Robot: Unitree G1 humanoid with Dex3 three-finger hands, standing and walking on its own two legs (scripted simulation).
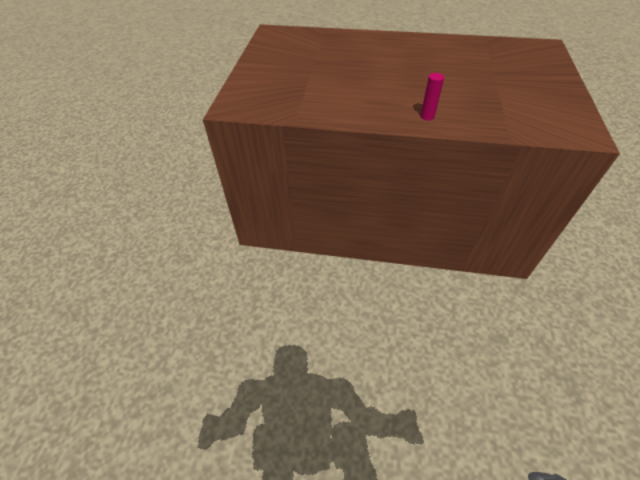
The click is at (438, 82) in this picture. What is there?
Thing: slim round
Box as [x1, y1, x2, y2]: [421, 73, 443, 120]
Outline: 439,73 431,73 429,75 421,111 421,117 423,119 429,120 434,117 443,80 443,75
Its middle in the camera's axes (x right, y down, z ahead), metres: +0.31 -0.40 +1.07
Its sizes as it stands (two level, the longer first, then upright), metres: 0.040 0.040 0.122
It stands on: a support 0.60 m high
